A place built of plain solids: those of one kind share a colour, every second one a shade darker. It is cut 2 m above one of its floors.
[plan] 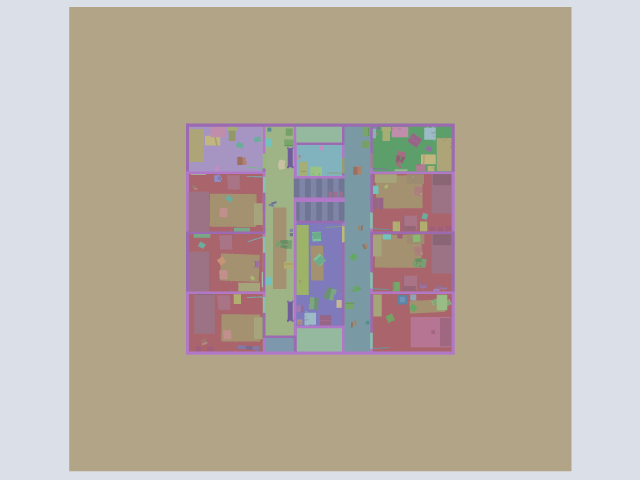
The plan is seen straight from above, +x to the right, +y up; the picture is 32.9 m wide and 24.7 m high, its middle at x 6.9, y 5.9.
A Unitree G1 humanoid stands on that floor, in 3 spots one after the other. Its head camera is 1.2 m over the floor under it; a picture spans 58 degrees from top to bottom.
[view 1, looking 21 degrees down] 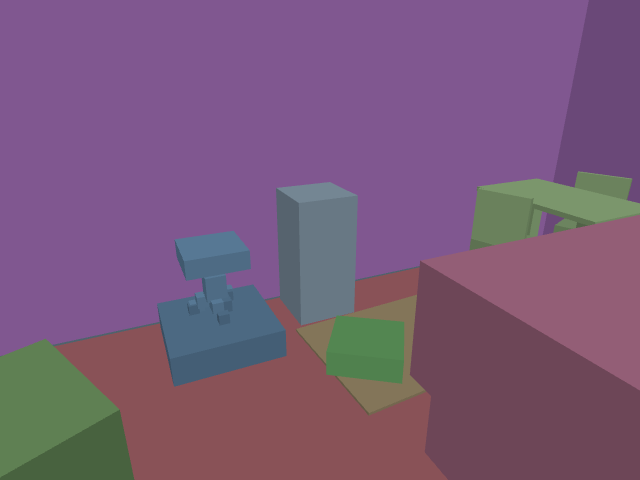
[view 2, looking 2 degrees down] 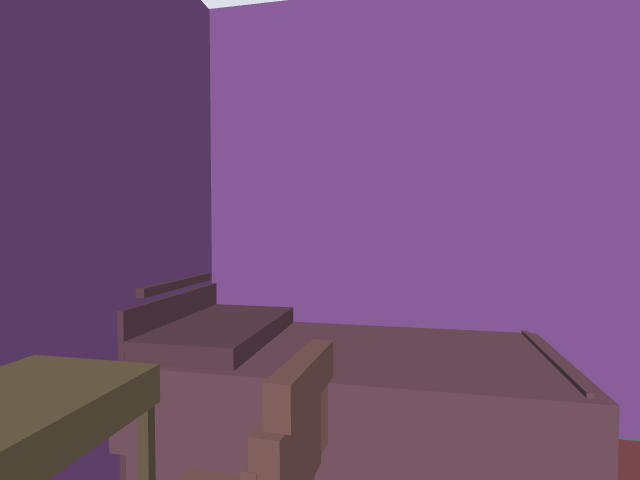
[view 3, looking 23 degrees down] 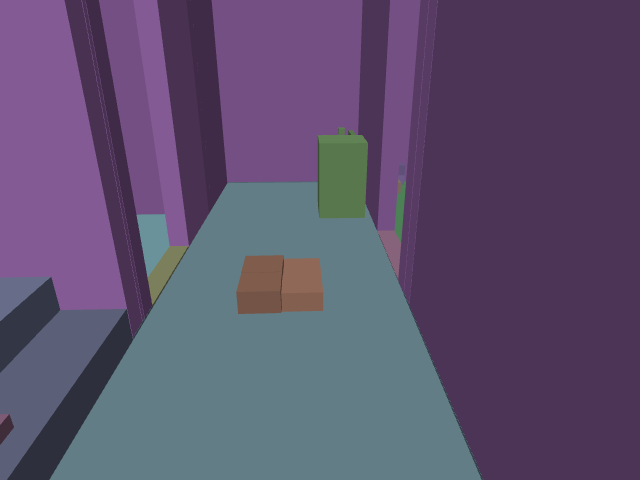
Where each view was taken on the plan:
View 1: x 10.82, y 1.02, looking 65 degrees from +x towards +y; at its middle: kitchen_bin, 2.09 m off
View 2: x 10.97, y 7.97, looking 12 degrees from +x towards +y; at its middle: wall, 2.77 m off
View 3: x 8.96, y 7.38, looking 88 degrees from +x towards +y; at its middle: upper_floor_corridor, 3.07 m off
